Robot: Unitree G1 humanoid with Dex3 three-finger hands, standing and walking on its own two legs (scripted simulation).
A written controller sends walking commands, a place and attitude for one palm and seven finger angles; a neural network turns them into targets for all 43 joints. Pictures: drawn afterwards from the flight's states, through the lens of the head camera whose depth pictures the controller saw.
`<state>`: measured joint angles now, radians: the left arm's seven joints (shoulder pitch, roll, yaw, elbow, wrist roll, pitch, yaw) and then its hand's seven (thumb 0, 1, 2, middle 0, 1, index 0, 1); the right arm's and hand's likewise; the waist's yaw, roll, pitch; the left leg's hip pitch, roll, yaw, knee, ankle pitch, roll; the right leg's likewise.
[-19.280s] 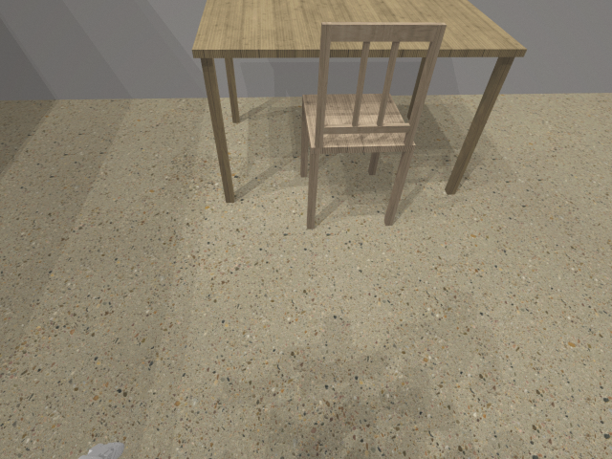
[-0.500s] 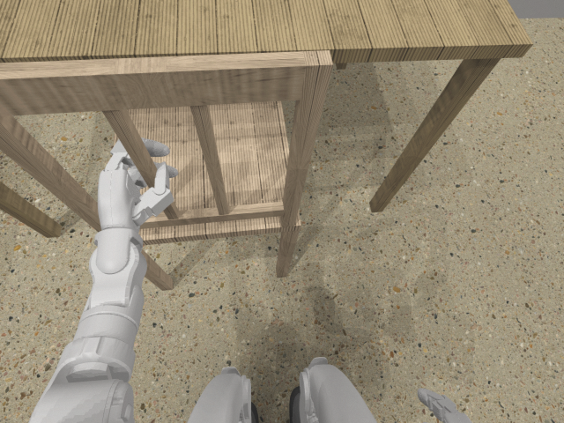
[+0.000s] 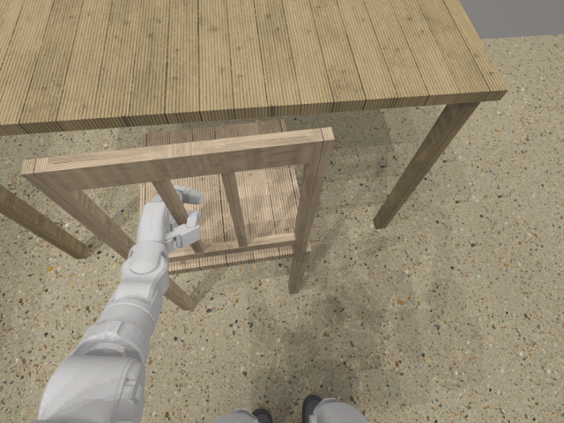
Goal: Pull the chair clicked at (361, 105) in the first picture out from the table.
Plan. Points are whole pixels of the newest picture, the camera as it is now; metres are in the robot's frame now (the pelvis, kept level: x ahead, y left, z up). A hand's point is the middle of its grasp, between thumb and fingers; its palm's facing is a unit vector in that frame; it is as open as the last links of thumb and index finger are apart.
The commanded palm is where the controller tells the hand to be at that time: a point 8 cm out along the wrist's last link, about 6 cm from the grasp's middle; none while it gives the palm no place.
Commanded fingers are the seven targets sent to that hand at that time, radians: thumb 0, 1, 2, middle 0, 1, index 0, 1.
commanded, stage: step backward, pulling the chair out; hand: left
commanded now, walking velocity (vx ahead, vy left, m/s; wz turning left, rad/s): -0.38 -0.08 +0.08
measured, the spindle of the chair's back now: (183, 220) +0.43 +0.15 -0.09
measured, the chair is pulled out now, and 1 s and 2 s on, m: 0.02 0.14 0.33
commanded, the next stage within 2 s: none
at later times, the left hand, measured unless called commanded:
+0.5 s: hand (201, 253) +0.36 +0.11 -0.06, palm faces +0.00 -0.99 -0.14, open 5.0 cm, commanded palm +0.36 +0.16 -0.06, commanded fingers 0.00 0.90 0.90 -0.50 -1.45 -0.50 -1.45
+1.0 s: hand (212, 303) +0.28 +0.09 -0.06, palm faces -0.09 -0.99 -0.14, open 5.0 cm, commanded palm +0.26 +0.14 -0.06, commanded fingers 0.00 0.90 0.90 -0.50 -1.45 -0.50 -1.45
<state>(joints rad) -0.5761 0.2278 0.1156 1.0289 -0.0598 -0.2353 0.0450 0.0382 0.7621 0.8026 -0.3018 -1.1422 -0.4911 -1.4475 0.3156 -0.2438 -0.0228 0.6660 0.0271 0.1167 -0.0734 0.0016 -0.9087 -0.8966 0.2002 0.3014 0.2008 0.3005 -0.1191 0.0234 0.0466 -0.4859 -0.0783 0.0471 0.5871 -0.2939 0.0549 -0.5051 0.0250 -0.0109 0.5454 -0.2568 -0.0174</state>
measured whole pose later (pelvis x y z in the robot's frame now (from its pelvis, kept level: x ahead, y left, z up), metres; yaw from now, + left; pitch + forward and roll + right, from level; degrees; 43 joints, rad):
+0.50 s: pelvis -0.02 -0.02 +0.00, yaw +1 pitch +10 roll -1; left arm -0.54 0.21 0.09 1.02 -0.05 -0.20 0.06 0.03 0.75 0.80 -0.28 -1.14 -0.49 -1.45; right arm 0.27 -0.21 0.00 0.69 0.03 0.06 -0.07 0.00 -0.91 -0.90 0.20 0.30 0.20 0.30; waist -0.09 0.00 0.07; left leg -0.42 -0.07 0.00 0.55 -0.29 0.06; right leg -0.45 0.01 0.02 0.54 -0.24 0.00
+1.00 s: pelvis -0.12 +0.00 +0.00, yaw +4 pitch +8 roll +1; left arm -0.66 0.16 -0.02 0.91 -0.05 -0.10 0.08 0.02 0.75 0.78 -0.23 -1.15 -0.49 -1.45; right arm 0.12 -0.33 -0.04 0.67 0.07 0.08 -0.15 0.00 -0.91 -0.90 0.20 0.30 0.20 0.30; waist -0.12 -0.01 0.21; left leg -0.35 0.02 -0.01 0.50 -0.29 -0.04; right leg -0.51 -0.09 0.00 0.43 -0.05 0.06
